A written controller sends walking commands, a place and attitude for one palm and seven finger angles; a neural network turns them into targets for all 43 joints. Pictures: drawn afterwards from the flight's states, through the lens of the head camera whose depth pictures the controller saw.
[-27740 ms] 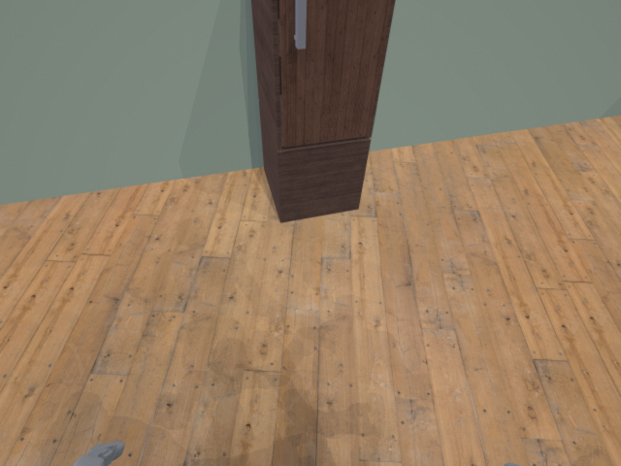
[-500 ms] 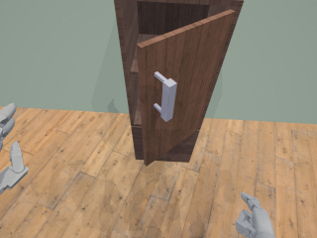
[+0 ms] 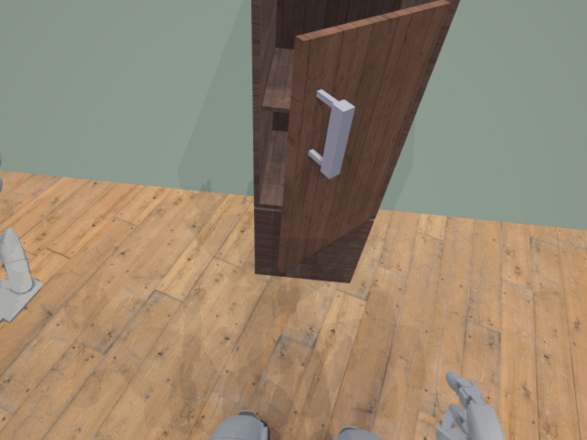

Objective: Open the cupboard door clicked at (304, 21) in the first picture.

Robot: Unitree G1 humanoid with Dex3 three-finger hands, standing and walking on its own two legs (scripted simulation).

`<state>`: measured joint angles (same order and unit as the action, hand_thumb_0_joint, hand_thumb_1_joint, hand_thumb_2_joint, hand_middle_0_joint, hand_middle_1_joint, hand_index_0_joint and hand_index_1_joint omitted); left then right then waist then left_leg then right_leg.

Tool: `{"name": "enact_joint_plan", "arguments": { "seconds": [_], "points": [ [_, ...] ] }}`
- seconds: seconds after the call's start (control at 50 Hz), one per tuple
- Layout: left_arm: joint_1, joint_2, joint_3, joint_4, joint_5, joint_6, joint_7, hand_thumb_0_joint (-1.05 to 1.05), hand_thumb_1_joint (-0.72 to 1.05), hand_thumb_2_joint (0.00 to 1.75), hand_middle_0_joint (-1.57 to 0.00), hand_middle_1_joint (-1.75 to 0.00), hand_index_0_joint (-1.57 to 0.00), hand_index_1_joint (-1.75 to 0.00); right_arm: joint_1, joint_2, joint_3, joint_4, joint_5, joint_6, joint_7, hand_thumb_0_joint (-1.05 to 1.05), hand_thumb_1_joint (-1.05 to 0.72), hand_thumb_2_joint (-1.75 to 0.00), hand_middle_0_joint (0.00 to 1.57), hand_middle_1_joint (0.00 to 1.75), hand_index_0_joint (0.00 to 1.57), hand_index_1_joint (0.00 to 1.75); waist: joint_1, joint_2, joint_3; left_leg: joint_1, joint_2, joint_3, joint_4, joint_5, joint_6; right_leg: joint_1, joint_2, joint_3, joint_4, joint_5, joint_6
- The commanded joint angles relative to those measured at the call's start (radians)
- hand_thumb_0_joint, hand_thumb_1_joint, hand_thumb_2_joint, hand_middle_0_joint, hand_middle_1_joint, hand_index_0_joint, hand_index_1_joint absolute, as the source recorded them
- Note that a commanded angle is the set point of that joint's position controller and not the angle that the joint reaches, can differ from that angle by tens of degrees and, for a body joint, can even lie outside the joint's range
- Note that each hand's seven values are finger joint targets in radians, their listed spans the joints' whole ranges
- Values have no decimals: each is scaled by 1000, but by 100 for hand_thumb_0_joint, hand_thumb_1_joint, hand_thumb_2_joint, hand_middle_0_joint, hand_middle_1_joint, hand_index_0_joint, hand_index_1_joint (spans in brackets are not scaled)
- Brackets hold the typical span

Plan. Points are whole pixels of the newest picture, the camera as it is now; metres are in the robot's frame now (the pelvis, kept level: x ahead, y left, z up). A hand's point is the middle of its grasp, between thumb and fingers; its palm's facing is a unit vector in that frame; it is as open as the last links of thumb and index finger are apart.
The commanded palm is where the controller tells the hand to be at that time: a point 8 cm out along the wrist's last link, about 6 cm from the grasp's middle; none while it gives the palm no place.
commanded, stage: step back with the hand held close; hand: left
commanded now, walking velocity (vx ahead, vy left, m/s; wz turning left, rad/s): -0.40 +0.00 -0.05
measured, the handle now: (327, 134) +0.56 -0.02 +0.12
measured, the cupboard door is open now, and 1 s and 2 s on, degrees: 41 41 41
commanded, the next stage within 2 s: stop stepping back and stand still in 0.10 s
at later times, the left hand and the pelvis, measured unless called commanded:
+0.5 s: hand out of the picture +0.12 +0.27 +0.19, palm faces +0.39 -0.84 -0.38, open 7.4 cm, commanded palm +0.04 +0.31 +0.20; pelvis -0.12 +0.02 +0.01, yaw -4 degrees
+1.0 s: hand out of the picture +0.03 +0.27 +0.19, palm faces +0.44 -0.80 -0.41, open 7.4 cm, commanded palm -0.03 +0.31 +0.20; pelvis -0.18 +0.02 +0.03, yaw -2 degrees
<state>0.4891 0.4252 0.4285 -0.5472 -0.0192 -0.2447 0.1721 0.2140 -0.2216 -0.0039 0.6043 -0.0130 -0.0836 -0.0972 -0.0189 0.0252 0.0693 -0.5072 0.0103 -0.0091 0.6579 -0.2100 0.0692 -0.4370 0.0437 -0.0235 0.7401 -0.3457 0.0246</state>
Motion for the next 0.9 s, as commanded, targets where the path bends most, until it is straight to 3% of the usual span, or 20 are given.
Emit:
{"name": "enact_joint_plan", "arguments": {
  "seconds": [0.0,0.16,0.18,0.22,0.24,0.28,0.32,0.36,0.38,0.4,0.46,0.56,0.62,0.66,0.68,0.7,0.72,0.74,0.78,0.88],
  "points": [
    [-78,225,183,-273,-11,-69,15,0,90,90,-20,-30,-20,-30,-90,-108,-74,-141,-9,-94,11,0,-90,-90,20,30,20,30,25,163,-209,-81,284,-357,-509,-370,59,182,54,62,468,-177,-15],
    [-13,174,111,-249,-71,-56,3,0,90,90,-20,-30,-20,-30,-121,-96,-51,-94,-4,-110,49,0,-90,-90,20,30,20,30,28,276,-237,131,204,-111,-539,-270,-99,293,58,-51,-179,-283,-78],
    [-28,190,120,-242,-70,-64,1,0,90,90,-20,-30,-20,-30,-112,-94,-53,-82,-8,-106,52,0,-90,-90,20,30,20,30,32,185,-233,189,172,-73,-419,-206,-137,248,1,10,-373,-243,-107],
    [-60,259,140,-259,-47,-78,7,0,90,90,-20,-30,-20,-30,-103,-89,-51,-58,11,-94,47,0,-90,-90,20,30,20,30,37,-221,-167,322,-14,2,234,-83,-148,-141,-359,459,-652,-181,-209],
    [-87,303,191,-306,-49,-89,22,0,90,90,-20,-30,-20,-30,-133,-99,-47,-58,-8,-100,43,0,-90,-90,20,30,20,30,50,-170,-159,200,-45,-14,427,-185,-142,-116,-409,423,-602,90,-251],
    [-70,230,133,-219,-42,-61,3,0,90,90,-20,-30,-20,-30,-84,-73,-24,-81,8,-97,39,0,-90,-90,20,30,20,30,23,-237,-267,24,-24,-24,365,-120,-114,258,-305,173,-367,556,-196],
    [-65,209,142,-174,-35,-19,-5,0,90,90,-20,-30,-20,-30,-128,-86,-23,-111,24,-94,13,0,-90,-90,20,30,20,30,10,-204,-183,126,-20,43,83,-8,-73,290,-219,103,-274,740,-125],
    [-35,157,110,-111,-46,7,-17,0,90,90,-20,-30,-20,-30,-83,-98,-18,-87,34,-97,4,0,-90,-90,20,30,20,30,-21,96,-222,430,5,2,-168,380,-29,177,-117,-2,-52,580,-23],
    [-52,180,118,-138,-43,7,-16,0,90,90,-20,-30,-20,-30,-63,-122,-24,-98,28,-103,10,0,-90,-90,20,30,20,30,-9,269,-253,531,146,-154,-200,672,29,79,-38,-16,96,210,2],
    [-95,181,105,-135,-38,1,-15,0,90,90,-20,-30,-20,-30,-37,-112,-22,-99,19,-111,24,0,-90,-90,20,30,20,30,-3,266,-238,523,244,-290,-257,723,71,17,-13,41,178,-160,-8],
    [-75,179,99,-158,-45,-12,-15,0,90,90,-20,-30,-20,-30,-91,-103,-25,-92,-1,-125,35,0,-90,-90,20,30,20,30,4,85,-182,308,267,-407,-457,100,15,71,-25,89,222,-188,-13],
    [138,170,113,-227,-23,3,-2,0,90,90,-20,-30,-20,-30,-129,-102,-25,-141,-3,-98,39,0,-90,-90,20,30,20,30,36,256,-119,-68,156,-148,-657,-519,-73,357,41,-74,105,-76,-33],
    [128,178,117,-204,-14,13,13,0,90,90,-20,-30,-20,-30,-102,-100,-37,-139,-6,-84,27,0,-90,-90,20,30,20,30,33,273,-123,-113,146,-86,-602,-534,-57,466,55,-133,-48,-180,-57],
    [103,193,122,-176,-11,26,16,0,90,90,-20,-30,-20,-30,-100,-93,-40,-131,-7,-71,15,0,-90,-90,20,30,20,30,38,140,-120,-103,100,-48,-426,-474,-74,506,23,-104,-278,-192,-78],
    [87,204,125,-157,-7,36,11,0,90,90,-20,-30,-20,-30,-89,-85,-44,-120,-4,-62,13,0,-90,-90,20,30,20,30,37,-30,-120,-73,28,39,-173,-383,-79,437,-73,12,-428,-193,-116],
    [44,221,127,-162,-5,40,4,0,90,90,-20,-30,-20,-30,-87,-93,-52,-113,2,-49,13,0,-90,-90,20,30,20,30,31,-244,-101,-39,-37,40,240,-252,-76,197,-318,377,-595,-320,-205],
    [-36,219,119,-177,-21,34,-11,0,90,90,-20,-30,-20,-30,-86,-124,-59,-89,-4,-51,8,0,-90,-90,20,30,20,30,17,-235,-39,-103,-37,-15,472,-184,-85,51,-428,507,-660,-356,-245],
    [-99,234,157,-157,-27,17,-11,0,90,90,-20,-30,-20,-30,-96,-131,-54,-68,-21,-55,12,0,-90,-90,20,30,20,30,4,-117,-43,-99,-17,-36,544,-150,-93,-2,-443,475,-658,-308,-258],
    [-95,174,103,-14,-19,7,-16,0,90,90,-20,-30,-20,-30,-64,-102,-46,-81,3,-61,14,0,-90,-90,20,30,20,30,-16,-124,-95,-110,28,-5,529,-62,-95,77,-336,354,-611,-445,-192],
    [-118,135,29,17,5,-13,-5,0,90,90,-20,-30,-20,-30,-93,-106,-41,-73,6,-85,-17,0,-90,-90,20,30,20,30,20,-85,-23,-55,30,72,205,-113,-59,181,-298,239,-558,-161,-157]
  ]
}}
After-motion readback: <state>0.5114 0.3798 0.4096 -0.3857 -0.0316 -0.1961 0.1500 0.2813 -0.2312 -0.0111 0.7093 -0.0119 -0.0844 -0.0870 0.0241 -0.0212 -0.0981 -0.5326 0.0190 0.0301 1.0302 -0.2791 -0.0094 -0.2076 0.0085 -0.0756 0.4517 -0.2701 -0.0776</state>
